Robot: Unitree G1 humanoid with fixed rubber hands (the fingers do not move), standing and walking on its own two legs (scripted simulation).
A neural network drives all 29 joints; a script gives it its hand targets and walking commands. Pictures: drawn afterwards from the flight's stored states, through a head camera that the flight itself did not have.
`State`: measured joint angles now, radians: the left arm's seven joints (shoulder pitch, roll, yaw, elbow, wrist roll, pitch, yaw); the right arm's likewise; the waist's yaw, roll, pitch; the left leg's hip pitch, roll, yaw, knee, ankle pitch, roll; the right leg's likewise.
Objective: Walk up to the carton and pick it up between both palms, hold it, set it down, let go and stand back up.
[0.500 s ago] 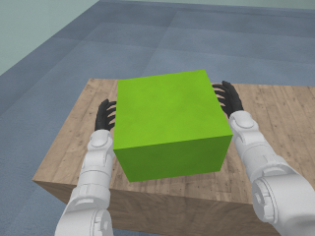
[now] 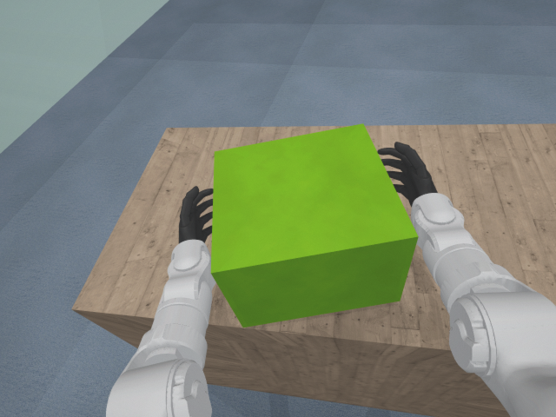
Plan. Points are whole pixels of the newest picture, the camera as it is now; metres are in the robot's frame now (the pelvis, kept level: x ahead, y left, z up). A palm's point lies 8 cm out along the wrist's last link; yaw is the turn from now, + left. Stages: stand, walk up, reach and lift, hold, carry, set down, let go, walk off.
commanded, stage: set down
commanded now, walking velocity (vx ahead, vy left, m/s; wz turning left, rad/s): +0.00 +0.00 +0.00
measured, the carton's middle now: (304, 223) +0.42 +0.09 +0.01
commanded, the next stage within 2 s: none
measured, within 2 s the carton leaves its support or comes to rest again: rests again in 0.34 s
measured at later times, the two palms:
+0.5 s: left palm (191, 236) +0.35 +0.26 +0.04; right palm (414, 192) +0.47 -0.07 +0.06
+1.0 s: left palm (192, 237) +0.35 +0.26 +0.04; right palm (413, 193) +0.47 -0.07 +0.05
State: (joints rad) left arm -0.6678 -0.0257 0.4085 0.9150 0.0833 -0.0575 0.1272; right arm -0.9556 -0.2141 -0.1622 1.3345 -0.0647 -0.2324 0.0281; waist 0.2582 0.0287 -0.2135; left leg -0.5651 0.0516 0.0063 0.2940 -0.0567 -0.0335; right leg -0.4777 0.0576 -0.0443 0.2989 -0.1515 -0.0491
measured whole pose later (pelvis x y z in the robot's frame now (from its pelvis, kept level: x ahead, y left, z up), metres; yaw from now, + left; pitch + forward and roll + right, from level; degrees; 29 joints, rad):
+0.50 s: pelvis +0.00 +0.01 +0.00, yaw +0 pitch +20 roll -1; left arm -0.68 -0.05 0.43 0.87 0.13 -0.08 0.12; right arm -0.97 -0.22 -0.26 1.38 -0.11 -0.29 0.06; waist 0.25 -0.01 -0.20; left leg -0.59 0.05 0.03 0.30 -0.06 -0.02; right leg -0.49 0.05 -0.05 0.28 -0.14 -0.04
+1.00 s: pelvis +0.00 +0.01 +0.00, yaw -1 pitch +20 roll -1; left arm -0.67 -0.07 0.49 0.85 0.18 -0.13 0.10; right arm -0.97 -0.20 -0.30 1.35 -0.16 -0.31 0.07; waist 0.25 -0.01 -0.18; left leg -0.59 0.05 0.05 0.29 -0.05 -0.02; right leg -0.49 0.05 -0.04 0.29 -0.14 -0.04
